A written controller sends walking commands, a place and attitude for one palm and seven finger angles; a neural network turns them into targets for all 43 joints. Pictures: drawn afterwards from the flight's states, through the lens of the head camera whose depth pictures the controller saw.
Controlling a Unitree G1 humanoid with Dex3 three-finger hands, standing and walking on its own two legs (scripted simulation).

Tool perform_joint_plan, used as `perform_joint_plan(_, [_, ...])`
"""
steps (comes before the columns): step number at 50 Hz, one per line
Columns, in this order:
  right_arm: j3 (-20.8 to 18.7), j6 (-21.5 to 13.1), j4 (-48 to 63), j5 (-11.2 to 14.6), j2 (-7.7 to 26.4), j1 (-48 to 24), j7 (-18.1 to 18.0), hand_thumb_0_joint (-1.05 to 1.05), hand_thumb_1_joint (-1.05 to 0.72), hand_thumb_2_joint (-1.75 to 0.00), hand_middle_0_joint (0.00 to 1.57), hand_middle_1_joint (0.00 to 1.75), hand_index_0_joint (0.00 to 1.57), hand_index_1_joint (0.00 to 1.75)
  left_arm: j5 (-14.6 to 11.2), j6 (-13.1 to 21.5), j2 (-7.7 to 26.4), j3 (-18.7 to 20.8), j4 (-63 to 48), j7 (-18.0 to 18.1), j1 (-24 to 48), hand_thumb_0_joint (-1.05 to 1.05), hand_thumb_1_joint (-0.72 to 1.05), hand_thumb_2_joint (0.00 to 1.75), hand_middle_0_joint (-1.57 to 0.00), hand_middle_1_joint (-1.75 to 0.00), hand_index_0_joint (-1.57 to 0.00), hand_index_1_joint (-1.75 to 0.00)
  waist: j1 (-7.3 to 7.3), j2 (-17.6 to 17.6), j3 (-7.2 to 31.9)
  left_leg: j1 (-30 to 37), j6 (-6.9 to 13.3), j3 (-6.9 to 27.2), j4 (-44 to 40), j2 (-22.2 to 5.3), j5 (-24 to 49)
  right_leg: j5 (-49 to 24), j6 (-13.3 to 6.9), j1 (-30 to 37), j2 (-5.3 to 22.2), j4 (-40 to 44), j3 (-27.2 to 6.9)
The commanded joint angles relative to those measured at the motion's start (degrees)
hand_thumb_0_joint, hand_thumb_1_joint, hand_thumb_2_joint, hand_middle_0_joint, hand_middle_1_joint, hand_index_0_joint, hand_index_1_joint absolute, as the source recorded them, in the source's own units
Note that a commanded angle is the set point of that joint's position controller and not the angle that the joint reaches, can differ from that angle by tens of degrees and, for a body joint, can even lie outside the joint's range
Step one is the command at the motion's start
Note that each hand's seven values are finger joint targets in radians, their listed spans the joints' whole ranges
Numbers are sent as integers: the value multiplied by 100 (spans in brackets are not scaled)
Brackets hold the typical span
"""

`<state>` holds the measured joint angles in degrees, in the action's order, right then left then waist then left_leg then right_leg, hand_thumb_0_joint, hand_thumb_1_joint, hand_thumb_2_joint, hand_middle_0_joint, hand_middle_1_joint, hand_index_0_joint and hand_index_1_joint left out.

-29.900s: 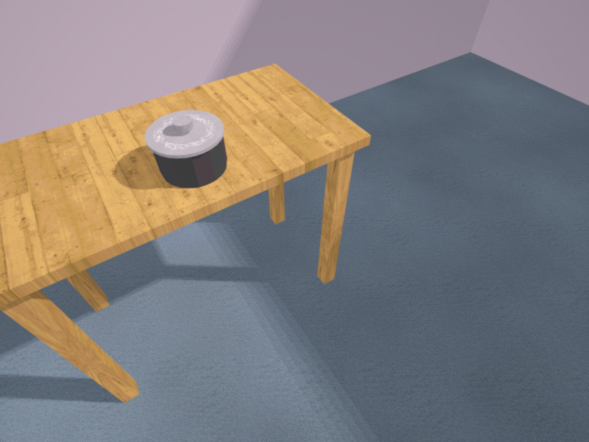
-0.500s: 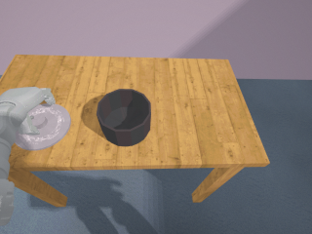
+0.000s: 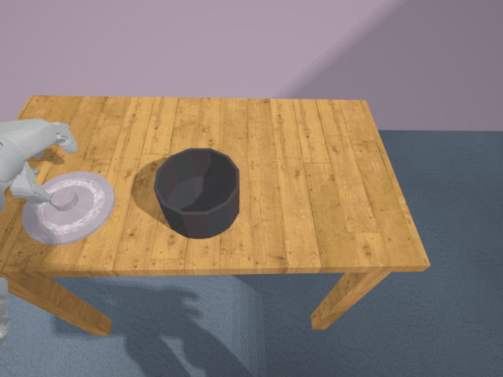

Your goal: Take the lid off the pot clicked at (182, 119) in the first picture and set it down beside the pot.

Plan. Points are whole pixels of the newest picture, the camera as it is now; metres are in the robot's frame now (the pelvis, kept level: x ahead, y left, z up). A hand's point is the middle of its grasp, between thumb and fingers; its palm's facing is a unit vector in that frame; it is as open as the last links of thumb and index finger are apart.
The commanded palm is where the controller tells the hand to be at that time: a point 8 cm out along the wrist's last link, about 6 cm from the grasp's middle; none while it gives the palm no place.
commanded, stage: raise the empty hand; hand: left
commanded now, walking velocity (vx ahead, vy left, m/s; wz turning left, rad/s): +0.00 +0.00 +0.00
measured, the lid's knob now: (65, 199) +0.42 +0.36 -0.03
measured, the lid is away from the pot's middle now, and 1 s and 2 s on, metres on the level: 0.25 0.25 0.25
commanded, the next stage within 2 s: draw the hand back to the body in 0.52 s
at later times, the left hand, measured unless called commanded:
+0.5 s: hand (13, 145) +0.41 +0.35 +0.14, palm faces -0.34 -0.08 -0.94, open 11.1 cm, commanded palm +0.41 +0.34 +0.20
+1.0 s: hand (7, 166) +0.37 +0.35 +0.13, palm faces -0.32 -0.06 -0.95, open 11.1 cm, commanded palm +0.35 +0.34 +0.20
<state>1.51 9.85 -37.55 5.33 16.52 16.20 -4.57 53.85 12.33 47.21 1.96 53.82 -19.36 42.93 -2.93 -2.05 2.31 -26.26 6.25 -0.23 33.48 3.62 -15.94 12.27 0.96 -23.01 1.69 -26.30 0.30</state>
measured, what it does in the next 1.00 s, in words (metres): stands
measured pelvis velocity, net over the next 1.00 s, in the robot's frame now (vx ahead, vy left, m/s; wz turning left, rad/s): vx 0.00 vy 0.01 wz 0.02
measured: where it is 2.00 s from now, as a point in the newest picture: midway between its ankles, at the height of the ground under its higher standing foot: outside the picture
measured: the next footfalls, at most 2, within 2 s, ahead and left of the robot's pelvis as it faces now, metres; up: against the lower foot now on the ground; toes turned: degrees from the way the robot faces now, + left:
none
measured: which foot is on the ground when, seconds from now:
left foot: down 0.00-1.00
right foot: down 0.00-1.00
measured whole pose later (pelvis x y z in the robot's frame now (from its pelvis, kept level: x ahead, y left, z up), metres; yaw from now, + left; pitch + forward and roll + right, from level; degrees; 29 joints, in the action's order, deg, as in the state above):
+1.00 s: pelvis +0.00 +0.01 +0.01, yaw +1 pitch +5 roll -3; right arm 1.5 11.1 -35.1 5.0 16.3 13.6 -2.5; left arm 50.2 8.3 47.3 3.9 37.5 -23.6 35.2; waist -1.6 -2.6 1.0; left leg -19.6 6.9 0.1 27.2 5.0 -12.7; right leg 9.6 0.2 -16.4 3.0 -20.5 0.6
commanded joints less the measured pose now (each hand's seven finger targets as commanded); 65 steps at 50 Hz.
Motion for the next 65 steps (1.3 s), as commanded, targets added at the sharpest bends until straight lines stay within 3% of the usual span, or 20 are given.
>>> perform_joint_plan(1, [-342, -153, 513, -15, 1006, 128, -92, 0, -90, -90, 20, 30, 20, 30, -33, -59, 2136, 588, -1417, 129, 2907, 0, -8, 78, -41, -75, -41, -75, -44, -784, 2153, 2039, -368, 501, -502, -387, 2308, -697, -412, 80, -332, 179, 308])
perform_joint_plan(8, [-318, -125, 532, 4, 979, 69, -50, 0, -90, -90, 20, 30, 20, 30, -113, -149, 1943, 491, -984, -21, 2545, 0, -8, 78, -41, -75, -41, -75, -43, -393, 1827, 1843, -322, 467, -559, -378, 2256, -782, -387, 210, -326, 289, 314])
perform_joint_plan(10, [-354, -147, 577, -14, 982, 15, -33, 0, -90, -90, 20, 30, 20, 30, -88, -98, 2060, 535, -1545, -42, 2850, 0, -8, 78, -41, -75, -41, -75, -20, -817, 2087, 2236, -402, 529, -548, -421, 2733, -861, -410, 198, -302, 293, 308])
perform_joint_plan(13, [-335, -105, 591, -29, 953, 30, -25, 0, -90, -90, 20, 30, 20, 30, -156, -105, 2259, 850, -1400, -67, 2499, 0, -8, 78, -41, -75, -41, -75, 31, -551, 2230, 2229, -380, 541, -509, -388, 3018, -1050, -377, 422, -321, 305, 322])
perform_joint_plan(18, [-329, -90, 572, 1, 945, -23, 17, 0, -90, -90, 20, 30, 20, 30, -163, -277, 1839, 379, -1320, -194, 2809, 0, -8, 78, -41, -75, -41, -75, -38, -460, 1841, 2177, -367, 550, -683, -407, 2483, -752, -378, 247, -321, 434, 336])
perform_joint_plan(20, [-317, -96, 605, -10, 1002, -82, -8, 0, -90, -90, 20, 30, 20, 30, -148, -243, 2289, 665, -1640, -195, 3102, 0, -8, 78, -41, -75, -41, -75, 17, -589, 2103, 2235, -373, 549, -731, -386, 2540, -902, -410, 480, -284, 444, 289])
perform_joint_plan(26, [-316, -101, 576, -11, 939, -99, 50, 0, -90, -90, 20, 30, 20, 30, -173, -310, 1624, 170, -1275, -311, 2823, 0, -8, 78, -41, -75, -41, -75, -32, -510, 1788, 2137, -387, 527, -762, -396, 2477, -789, -383, 333, -302, 480, 322])
perform_joint_plan(30, [-313, -85, 632, -32, 992, -130, 38, 0, -90, -90, 20, 30, 20, 30, -160, -229, 2360, 782, -1564, -247, 2931, 0, -8, 78, -41, -75, -41, -75, 77, -483, 2107, 2191, -371, 541, -758, -377, 2621, -954, -413, 587, -283, 465, 289])
perform_joint_plan(31, [-309, -78, 633, -44, 932, -142, 39, 0, -90, -90, 20, 30, 20, 30, -155, -236, 2084, 543, -1687, -253, 3065, 0, -8, 78, -41, -75, -41, -75, 30, -634, 2221, 2328, -394, 570, -741, -370, 2847, -991, -400, 549, -295, 452, 307])
perform_joint_plan(37, [-297, -43, 760, -31, 897, -246, 103, 0, -90, -90, 20, 30, 20, 30, -271, -320, 1938, 627, -1662, -249, 2215, 0, -8, 78, -41, -75, -41, -75, 96, -329, 1847, 2063, -356, 540, -813, -360, 2585, -940, -389, 655, -283, 510, 298])
perform_joint_plan(41, [-320, -59, 845, -50, 862, -348, 108, 0, -90, -90, 20, 30, 20, 30, -280, -338, 2032, 746, -2394, -209, 2283, 0, -8, 78, -41, -75, -41, -75, 105, -740, 2066, 2440, -424, 677, -842, -393, 2807, -798, -397, 564, -287, 543, 306])
perform_joint_plan(43, [-300, -68, 852, -41, 859, -340, 114, 0, -90, -90, 20, 30, 20, 30, -373, -368, 2109, 935, -2207, -203, 1799, 0, -8, 78, -41, -75, -41, -75, 149, -496, 1913, 2272, -367, 610, -850, -368, 2629, -843, -394, 683, -278, 564, 299])
perform_joint_plan(51, [-298, -85, 1020, -66, 802, -620, 203, 0, -90, -90, 20, 30, 20, 30, -554, -537, 1812, 846, -3259, -247, 1263, 0, -8, 78, -41, -75, -41, -75, 181, -636, 1894, 2401, -440, 731, -955, -425, 2745, -797, -372, 763, -247, 631, 290])
perform_joint_plan(55, [-278, -124, 1046, -65, 818, -719, 199, 0, -90, -90, 20, 30, 20, 30, -596, -579, 1997, 1100, -3494, -219, 921, 0, -8, 78, -41, -75, -41, -75, 224, -569, 1714, 2371, -450, 768, -1020, -425, 2541, -738, -390, 780, -234, 683, 276])
perform_joint_plan(56, [-217, -504, 1445, -25, 362, -38, 85, 0, -90, -90, 20, 30, 20, 30, -4135, -213, -382, 1191, -3964, 724, 1099, 0, -8, 78, -41, -75, -41, -75, -97, -349, 1132, 3317, -768, 1138, -1283, -927, 1395, -228, -471, 283, -171, 657, 384])
perform_joint_plan(57, [-137, -680, 1294, -29, 554, -360, 8, 0, -90, -90, 20, 30, 20, 30, -4461, -182, -534, 935, -3743, 1203, 463, 0, -8, 78, -41, -75, -41, -75, 41, -302, 917, 3435, -800, 1478, -1568, -1133, 529, 152, -426, 118, -132, 618, 215])
perform_joint_plan(58, [-127, -793, 1197, -77, 612, -443, -80, 0, -90, -90, 20, 30, 20, 30, -4942, -211, -433, 1320, -3501, 1546, 94, 0, -8, 78, -41, -75, -41, -75, 122, 181, 813, 3063, -708, 1312, -1727, -1079, 57, 114, -433, 432, -114, 706, 144])
perform_joint_plan(60, [-70, -938, 895, -147, 770, -487, -161, 0, -90, -90, 20, 30, 20, 30, -5320, -198, 233, 1976, -3489, 1970, 211, 0, -8, 78, -41, -75, -41, -75, 174, 428, 676, 2435, -571, 958, -1687, -924, 18, -177, -408, 979, -92, 834, 58])
perform_joint_plan(63, [-26, -1363, 863, -238, 644, -612, -158, 0, -90, -90, 20, 30, 20, 30, -5382, 98, 109, 2050, -4869, 2317, 908, 0, -3, 78, -40, -73, -40, -73, 229, -1167, 1262, 2993, -908, 1039, -1704, -906, 946, -498, -434, 1174, -87, 732, 101])
perform_joint_plan(65, [-58, -1535, 729, -316, 664, -562, -96, 0, -90, -90, 20, 30, 20, 30, -5428, 150, 246, 2447, -5139, 2463, 150, 0, 2, 79, -39, -71, -39, -71, 326, -1337, 1223, 3112, -994, 980, -1530, -941, 1805, -735, -443, 1304, -115, 739, 114])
